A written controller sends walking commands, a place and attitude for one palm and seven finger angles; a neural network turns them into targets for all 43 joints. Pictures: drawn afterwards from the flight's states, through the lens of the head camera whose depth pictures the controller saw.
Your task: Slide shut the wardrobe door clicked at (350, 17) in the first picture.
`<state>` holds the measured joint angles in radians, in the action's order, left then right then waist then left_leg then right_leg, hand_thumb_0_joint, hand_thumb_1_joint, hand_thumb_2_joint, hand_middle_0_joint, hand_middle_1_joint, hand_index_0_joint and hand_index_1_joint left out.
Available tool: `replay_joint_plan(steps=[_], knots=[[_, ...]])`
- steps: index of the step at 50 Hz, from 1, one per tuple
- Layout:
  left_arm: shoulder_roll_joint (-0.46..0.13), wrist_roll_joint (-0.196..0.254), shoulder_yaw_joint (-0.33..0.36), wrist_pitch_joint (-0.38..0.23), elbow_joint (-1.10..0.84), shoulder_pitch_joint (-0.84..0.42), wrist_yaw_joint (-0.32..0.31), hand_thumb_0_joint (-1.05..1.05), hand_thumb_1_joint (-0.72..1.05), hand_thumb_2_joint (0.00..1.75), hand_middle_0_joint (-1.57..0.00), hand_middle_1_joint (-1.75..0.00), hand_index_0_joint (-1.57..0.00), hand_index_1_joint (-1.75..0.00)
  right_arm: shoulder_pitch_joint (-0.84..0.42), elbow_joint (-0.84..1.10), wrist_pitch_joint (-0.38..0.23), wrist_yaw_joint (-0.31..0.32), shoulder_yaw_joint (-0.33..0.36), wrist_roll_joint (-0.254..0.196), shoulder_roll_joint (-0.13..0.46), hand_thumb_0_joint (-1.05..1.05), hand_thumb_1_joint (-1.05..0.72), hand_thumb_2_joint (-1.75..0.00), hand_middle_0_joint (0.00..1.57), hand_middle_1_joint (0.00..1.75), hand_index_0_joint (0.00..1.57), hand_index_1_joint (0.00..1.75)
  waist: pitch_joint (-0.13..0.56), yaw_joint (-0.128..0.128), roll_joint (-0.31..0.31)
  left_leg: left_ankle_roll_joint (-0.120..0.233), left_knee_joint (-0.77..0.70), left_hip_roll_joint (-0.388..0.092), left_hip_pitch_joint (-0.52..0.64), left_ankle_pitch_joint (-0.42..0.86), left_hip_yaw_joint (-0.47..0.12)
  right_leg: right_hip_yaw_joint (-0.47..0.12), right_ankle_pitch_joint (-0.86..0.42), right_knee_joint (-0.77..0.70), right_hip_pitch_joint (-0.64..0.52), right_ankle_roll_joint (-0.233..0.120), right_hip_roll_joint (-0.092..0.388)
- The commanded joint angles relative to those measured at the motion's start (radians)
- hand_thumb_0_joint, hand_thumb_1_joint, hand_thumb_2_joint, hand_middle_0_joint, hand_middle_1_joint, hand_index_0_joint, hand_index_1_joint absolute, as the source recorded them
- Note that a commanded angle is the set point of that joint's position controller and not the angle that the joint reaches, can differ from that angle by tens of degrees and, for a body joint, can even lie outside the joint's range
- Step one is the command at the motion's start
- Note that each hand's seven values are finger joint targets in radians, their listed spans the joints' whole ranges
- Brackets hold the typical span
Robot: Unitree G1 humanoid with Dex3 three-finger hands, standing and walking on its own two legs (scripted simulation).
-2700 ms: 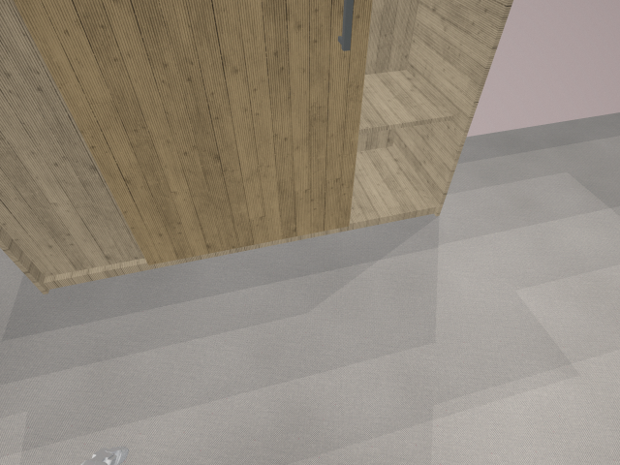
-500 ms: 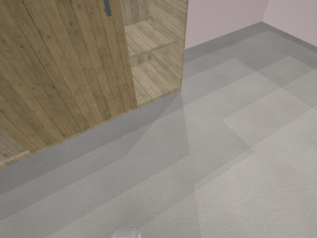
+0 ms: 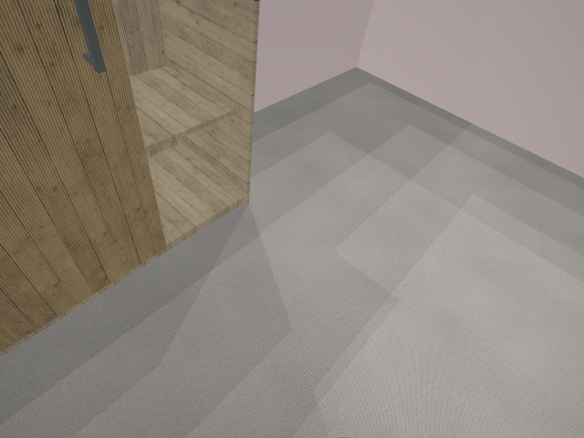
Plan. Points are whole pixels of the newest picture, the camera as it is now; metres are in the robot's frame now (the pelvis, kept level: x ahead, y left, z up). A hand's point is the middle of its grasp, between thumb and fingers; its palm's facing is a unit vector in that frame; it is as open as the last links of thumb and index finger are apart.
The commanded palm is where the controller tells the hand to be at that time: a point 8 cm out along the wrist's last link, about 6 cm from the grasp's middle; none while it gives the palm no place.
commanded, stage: walk to a spot facing it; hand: left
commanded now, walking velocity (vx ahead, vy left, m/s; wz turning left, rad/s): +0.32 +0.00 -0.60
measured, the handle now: (84, 29) +0.79 +0.53 +0.14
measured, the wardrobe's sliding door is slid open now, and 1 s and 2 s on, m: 0.44 0.44 0.44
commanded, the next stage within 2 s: none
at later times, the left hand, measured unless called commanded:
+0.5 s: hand (234, 325) +0.35 +0.13 -0.20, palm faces -0.29 -0.95 -0.12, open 7.4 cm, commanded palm none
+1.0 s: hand (235, 227) +0.59 +0.17 -0.19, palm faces -0.49 -0.85 -0.21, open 7.4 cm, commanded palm none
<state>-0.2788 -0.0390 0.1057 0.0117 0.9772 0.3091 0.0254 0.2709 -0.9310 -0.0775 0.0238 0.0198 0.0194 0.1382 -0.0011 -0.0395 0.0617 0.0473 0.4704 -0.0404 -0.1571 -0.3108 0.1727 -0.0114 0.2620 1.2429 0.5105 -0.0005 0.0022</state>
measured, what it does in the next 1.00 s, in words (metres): walks ahead, turning right: right foot, then left foot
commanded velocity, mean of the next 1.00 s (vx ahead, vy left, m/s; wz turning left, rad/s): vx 0.25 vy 0.00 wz -0.58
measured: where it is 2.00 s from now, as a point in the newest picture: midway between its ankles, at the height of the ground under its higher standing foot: (285, 359)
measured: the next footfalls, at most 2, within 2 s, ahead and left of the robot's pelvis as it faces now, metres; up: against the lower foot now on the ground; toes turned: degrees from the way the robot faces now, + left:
right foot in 0.44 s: +0.26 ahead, -0.07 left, +0.00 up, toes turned -24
left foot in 0.82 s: +0.57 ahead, +0.08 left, +0.00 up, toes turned -21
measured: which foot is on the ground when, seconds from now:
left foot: down 0.00-0.40, up 0.42-0.80, down 0.82-1.00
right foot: up 0.00-0.42, down 0.44-0.84, up 0.86-1.00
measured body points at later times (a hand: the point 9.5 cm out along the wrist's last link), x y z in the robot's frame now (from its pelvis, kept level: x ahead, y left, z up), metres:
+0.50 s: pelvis +0.21 -0.01 -0.03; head +0.25 +0.01 +0.42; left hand +0.37 +0.18 -0.19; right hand +0.05 -0.17 -0.17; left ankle +0.08 +0.11 -0.62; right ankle +0.23 -0.05 -0.74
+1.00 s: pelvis +0.45 +0.01 -0.01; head +0.49 +0.02 +0.44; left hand +0.62 +0.22 -0.17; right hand +0.43 -0.24 -0.13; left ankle +0.53 +0.09 -0.74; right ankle +0.33 -0.07 -0.63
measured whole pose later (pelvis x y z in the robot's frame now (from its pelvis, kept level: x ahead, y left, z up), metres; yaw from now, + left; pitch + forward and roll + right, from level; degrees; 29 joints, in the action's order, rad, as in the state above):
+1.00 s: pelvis +0.45 +0.01 -0.01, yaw -36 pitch -1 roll -2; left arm -0.26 -0.02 0.10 0.02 0.98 0.28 0.02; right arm 0.16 -0.89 -0.07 0.01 0.00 0.03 0.14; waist -0.07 -0.04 0.04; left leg -0.01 0.58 -0.15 -0.26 -0.28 0.22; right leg 0.05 0.42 1.30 0.49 0.04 0.03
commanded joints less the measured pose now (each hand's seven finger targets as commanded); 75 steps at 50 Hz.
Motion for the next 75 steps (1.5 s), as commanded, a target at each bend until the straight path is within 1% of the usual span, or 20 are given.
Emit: replay_joint_plan(steps=[1,13,18,20,21,22,24,25,28,39,40,42,43,47,53,60,63,65,70,75], knots=[[0.041,0.002,-0.007,0.008,-0.046,0.051,0.012,0.00,0.90,0.90,-0.20,-0.30,-0.20,-0.30,0.133,-0.015,-0.028,0.017,0.025,-0.008,0.123,0.00,-0.90,-0.90,0.20,0.30,0.20,0.30,-0.070,-0.003,-0.217,-0.169,-0.201,-0.207,0.053,0.618,-0.076,-0.005,-0.110,0.082,0.169,0.010,0.028],[0.076,0.011,-0.040,0.008,-0.132,-0.282,0.026,0.00,0.90,0.90,-0.20,-0.30,-0.20,-0.30,0.324,-0.118,-0.015,0.029,0.015,0.002,0.128,0.00,-0.90,-0.90,0.20,0.30,0.20,0.30,-0.155,0.074,-0.147,-0.072,-0.191,-0.245,0.293,0.943,0.072,0.189,-0.093,-0.351,0.242,-0.032,0.012],[0.015,0.008,-0.019,-0.013,-0.080,-0.089,0.007,0.00,0.90,0.90,-0.20,-0.30,-0.20,-0.30,0.278,-0.103,0.000,0.023,0.038,-0.006,0.193,0.00,-0.90,-0.90,0.20,0.30,0.20,0.30,-0.026,-0.027,-0.258,-0.069,0.184,-0.262,0.243,1.418,0.159,0.274,0.015,-0.529,-0.140,-0.114,-0.102],[-0.084,0.004,0.009,-0.033,-0.014,0.156,-0.003,0.00,0.90,0.90,-0.20,-0.30,-0.20,-0.30,0.187,-0.056,0.003,0.005,0.039,-0.022,0.191,0.00,-0.90,-0.90,0.20,0.30,0.20,0.30,0.092,-0.151,-0.198,-0.075,0.663,-0.245,-0.086,0.911,0.156,0.111,-0.098,-0.693,-0.584,-0.205,0.029],[-0.158,0.016,0.021,-0.044,-0.006,0.224,-0.013,0.00,0.90,0.90,-0.20,-0.30,-0.20,-0.30,0.175,-0.006,-0.002,0.001,0.029,-0.034,0.102,0.00,-0.90,-0.90,0.20,0.30,0.20,0.30,0.189,-0.138,0.012,-0.103,1.008,-0.053,-0.416,-0.200,0.093,-0.435,-0.281,-0.778,-0.798,-0.348,0.333],[-0.190,0.040,0.026,-0.039,-0.015,0.188,-0.025,0.00,0.90,0.90,-0.20,-0.30,-0.20,-0.30,0.091,0.029,-0.005,0.003,0.040,-0.027,0.123,0.00,-0.90,-0.90,0.20,0.30,0.20,0.30,0.161,-0.115,-0.021,-0.077,1.110,-0.040,-0.526,-0.247,-0.077,-0.593,-0.276,-0.900,-0.755,-0.394,0.404],[-0.118,0.043,0.008,-0.049,-0.041,0.056,-0.032,0.00,0.90,0.90,-0.20,-0.30,-0.20,-0.30,0.099,0.038,0.009,-0.008,0.043,-0.011,0.096,0.00,-0.90,-0.90,0.20,0.30,0.20,0.30,-0.002,-0.012,-0.106,-0.081,1.003,-0.121,-0.533,-0.041,-0.168,-0.382,-0.262,-0.945,-0.512,-0.084,0.327],[-0.077,0.037,-0.003,-0.056,-0.053,-0.022,-0.038,0.00,0.90,0.90,-0.20,-0.30,-0.20,-0.30,0.118,0.013,0.027,-0.006,0.044,-0.010,0.096,0.00,-0.90,-0.90,0.20,0.30,0.20,0.30,-0.067,0.042,-0.070,-0.091,0.947,-0.145,-0.475,0.006,-0.176,-0.312,-0.214,-0.985,-0.356,-0.045,0.288],[-0.044,0.014,-0.015,-0.078,-0.056,-0.043,-0.038,0.00,0.90,0.90,-0.20,-0.30,-0.20,-0.30,0.122,0.014,0.052,-0.008,0.048,0.002,0.083,0.00,-0.90,-0.90,0.20,0.30,0.20,0.30,-0.135,0.094,-0.061,-0.112,0.760,-0.154,-0.370,-0.020,-0.149,-0.173,-0.235,-1.010,-0.119,-0.203,0.227],[-0.105,0.022,0.006,-0.071,-0.046,0.059,-0.028,0.00,0.90,0.90,-0.20,-0.30,-0.20,-0.30,-0.111,0.108,0.005,-0.025,0.045,0.004,0.139,0.00,-0.90,-0.90,0.20,0.30,0.20,0.30,0.042,0.023,0.084,-0.107,0.069,-0.009,-0.178,0.106,-0.026,-0.182,-0.584,-0.728,-0.416,-0.122,0.112],[-0.101,0.026,0.009,-0.070,-0.052,0.034,-0.032,0.00,0.90,0.90,-0.20,-0.30,-0.20,-0.30,0.017,0.072,0.000,-0.014,0.058,0.006,0.181,0.00,-0.90,-0.90,0.20,0.30,0.20,0.30,0.117,0.086,0.033,-0.090,-0.020,-0.040,0.069,0.201,-0.060,-0.168,-0.551,-0.570,-0.315,-0.087,0.095],[-0.003,0.046,-0.011,-0.076,-0.088,0.061,-0.017,0.00,0.90,0.90,-0.20,-0.30,-0.20,-0.30,0.257,0.018,0.000,-0.004,0.096,0.018,0.381,0.00,-0.90,-0.90,0.20,0.30,0.20,0.30,0.323,0.157,-0.383,0.086,-0.031,-0.533,0.492,0.615,-0.549,-0.003,0.345,0.012,0.082,0.009,-0.072],[-0.037,0.038,-0.004,-0.072,-0.088,0.037,-0.021,0.00,0.90,0.90,-0.20,-0.30,-0.20,-0.30,0.228,0.022,0.012,-0.006,0.077,0.010,0.335,0.00,-0.90,-0.90,0.20,0.30,0.20,0.30,0.260,0.151,-0.254,0.128,-0.045,-0.548,0.410,0.663,-0.511,-0.054,0.330,0.132,0.117,0.004,-0.004],[0.004,0.016,-0.006,-0.024,-0.092,-0.037,0.003,0.00,0.90,0.90,-0.20,-0.30,-0.20,-0.30,0.016,0.042,0.004,0.000,0.037,0.009,0.186,0.00,-0.90,-0.90,0.20,0.30,0.20,0.30,-0.054,0.051,-0.238,0.023,-0.128,-0.381,-0.004,0.617,-0.166,0.010,0.149,0.114,0.100,0.049,0.088],[0.049,0.015,-0.001,0.035,-0.114,-0.038,0.013,0.00,0.90,0.90,-0.20,-0.30,-0.20,-0.30,-0.022,0.045,0.021,0.004,0.054,0.002,0.173,0.00,-0.90,-0.90,0.20,0.30,0.20,0.30,-0.054,0.018,-0.253,0.028,-0.174,-0.322,-0.052,0.462,0.038,0.084,0.003,-0.113,0.064,0.073,0.100],[0.033,0.013,-0.006,0.018,-0.176,-0.155,0.009,0.00,0.90,0.90,-0.20,-0.30,-0.20,-0.30,-0.005,0.043,0.050,-0.006,0.088,0.010,0.236,0.00,-0.90,-0.90,0.20,0.30,0.20,0.30,-0.013,0.064,-0.245,0.024,-0.037,-0.363,0.075,0.513,0.089,0.136,0.025,-0.494,-0.044,0.050,0.072],[-0.047,0.008,0.010,-0.014,-0.139,0.003,-0.001,0.00,0.90,0.90,-0.20,-0.30,-0.20,-0.30,0.008,0.052,0.061,-0.016,0.089,0.002,0.241,0.00,-0.90,-0.90,0.20,0.30,0.20,0.30,0.094,-0.030,-0.083,-0.062,0.336,-0.314,-0.037,0.503,0.138,0.114,-0.163,-0.743,-0.393,0.001,0.049],[-0.249,0.027,0.046,-0.029,-0.108,0.126,-0.030,0.00,0.90,0.90,-0.20,-0.30,-0.20,-0.30,-0.003,0.120,0.076,-0.014,0.059,-0.009,0.151,0.00,-0.90,-0.90,0.20,0.30,0.20,0.30,0.218,-0.066,0.281,-0.140,0.835,-0.077,-0.449,-0.376,-0.020,-0.452,-0.901,-0.809,-0.609,-0.208,0.444],[-0.102,0.031,0.008,-0.010,-0.169,-0.145,-0.052,0.00,0.90,0.90,-0.20,-0.30,-0.20,-0.30,-0.019,0.075,0.105,-0.001,0.060,0.000,0.177,0.00,-0.90,-0.90,0.20,0.30,0.20,0.30,0.108,0.049,0.058,-0.142,0.761,-0.128,-0.378,-0.085,-0.155,-0.189,-0.473,-0.872,-0.361,-0.146,0.249],[-0.111,0.020,0.008,-0.009,-0.147,-0.123,-0.044,0.00,0.90,0.90,-0.20,-0.30,-0.20,-0.30,-0.040,0.075,0.118,-0.002,0.057,0.002,0.155,0.00,-0.90,-0.90,0.20,0.30,0.20,0.30,0.058,0.042,0.034,-0.145,0.589,-0.078,-0.328,-0.078,-0.146,-0.236,-0.323,-0.910,-0.271,-0.159,0.217]])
